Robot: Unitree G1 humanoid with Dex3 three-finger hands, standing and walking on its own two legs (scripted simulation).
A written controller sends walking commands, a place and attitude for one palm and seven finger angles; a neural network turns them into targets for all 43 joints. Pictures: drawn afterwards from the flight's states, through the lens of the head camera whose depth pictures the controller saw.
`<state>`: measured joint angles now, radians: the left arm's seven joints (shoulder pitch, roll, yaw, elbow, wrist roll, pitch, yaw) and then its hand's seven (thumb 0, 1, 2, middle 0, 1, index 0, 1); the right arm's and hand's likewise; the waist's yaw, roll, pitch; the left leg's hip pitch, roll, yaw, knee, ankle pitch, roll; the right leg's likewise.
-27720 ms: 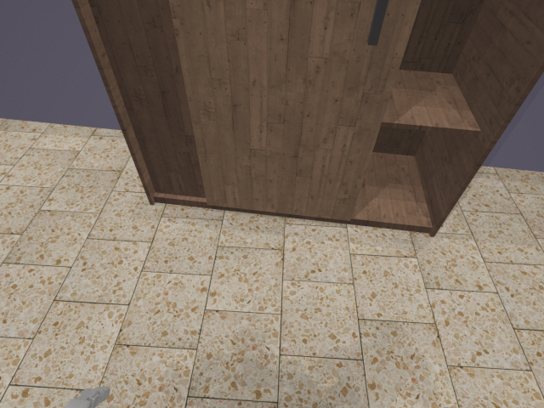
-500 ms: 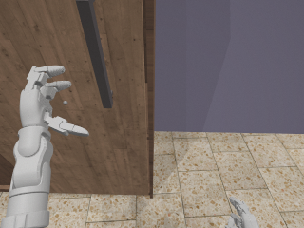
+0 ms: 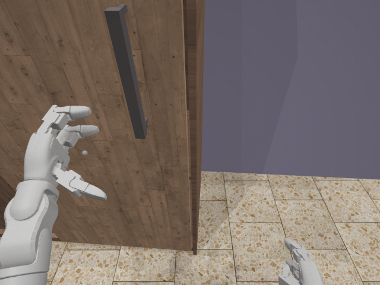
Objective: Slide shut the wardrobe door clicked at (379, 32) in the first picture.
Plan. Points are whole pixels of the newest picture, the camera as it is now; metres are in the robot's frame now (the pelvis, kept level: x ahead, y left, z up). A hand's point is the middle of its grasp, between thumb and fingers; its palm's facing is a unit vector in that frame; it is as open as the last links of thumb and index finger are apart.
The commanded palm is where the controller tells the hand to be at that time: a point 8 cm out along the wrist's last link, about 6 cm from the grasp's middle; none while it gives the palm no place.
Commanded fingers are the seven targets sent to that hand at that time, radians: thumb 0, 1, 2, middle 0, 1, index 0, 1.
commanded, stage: draw the hand back to the body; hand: left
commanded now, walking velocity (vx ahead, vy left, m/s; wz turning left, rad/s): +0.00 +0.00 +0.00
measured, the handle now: (133, 79) +0.44 +0.18 +0.24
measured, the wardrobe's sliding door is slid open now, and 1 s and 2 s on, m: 0.01 0.01 0.01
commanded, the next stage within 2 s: step back with the hand held close in 1.48 s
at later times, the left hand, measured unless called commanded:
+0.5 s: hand (62, 175) +0.23 +0.25 +0.18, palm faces +0.29 -0.93 -0.21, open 14.2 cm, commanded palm +0.18 +0.29 +0.19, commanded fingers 0.00 -0.15 0.39 -0.24 -0.92 -0.24 -0.92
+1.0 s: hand (46, 183) +0.21 +0.27 +0.17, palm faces +0.41 -0.84 -0.35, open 9.8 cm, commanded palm +0.16 +0.31 +0.18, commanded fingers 0.00 0.75 0.83 -0.20 -0.38 -0.20 -0.38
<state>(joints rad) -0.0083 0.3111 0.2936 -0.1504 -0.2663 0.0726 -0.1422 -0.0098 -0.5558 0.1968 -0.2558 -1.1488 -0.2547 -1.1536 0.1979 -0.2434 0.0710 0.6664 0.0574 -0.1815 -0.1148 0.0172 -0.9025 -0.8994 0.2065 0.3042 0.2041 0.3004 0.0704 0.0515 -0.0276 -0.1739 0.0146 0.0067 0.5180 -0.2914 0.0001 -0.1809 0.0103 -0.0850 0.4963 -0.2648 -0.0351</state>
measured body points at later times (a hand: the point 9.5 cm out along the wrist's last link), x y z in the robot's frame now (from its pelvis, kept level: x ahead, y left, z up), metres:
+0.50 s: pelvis +0.00 +0.00 +0.00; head -0.04 -0.01 +0.45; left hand +0.21 +0.30 +0.19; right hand +0.21 -0.21 -0.05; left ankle +0.00 +0.12 -0.74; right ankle +0.01 -0.09 -0.74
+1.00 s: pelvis +0.01 +0.02 +0.00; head -0.01 +0.01 +0.45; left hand +0.19 +0.32 +0.19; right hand +0.19 -0.20 -0.08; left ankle +0.00 +0.12 -0.74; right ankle +0.01 -0.09 -0.74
